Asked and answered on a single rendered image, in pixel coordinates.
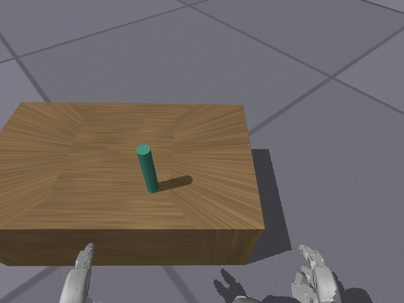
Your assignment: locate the left robot hand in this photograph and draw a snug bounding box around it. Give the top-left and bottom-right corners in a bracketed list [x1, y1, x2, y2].
[59, 243, 102, 303]

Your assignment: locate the right robot hand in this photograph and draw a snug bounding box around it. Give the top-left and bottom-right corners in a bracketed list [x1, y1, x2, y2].
[291, 244, 342, 303]

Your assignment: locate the can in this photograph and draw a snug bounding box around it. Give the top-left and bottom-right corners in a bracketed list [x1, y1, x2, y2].
[136, 145, 159, 193]

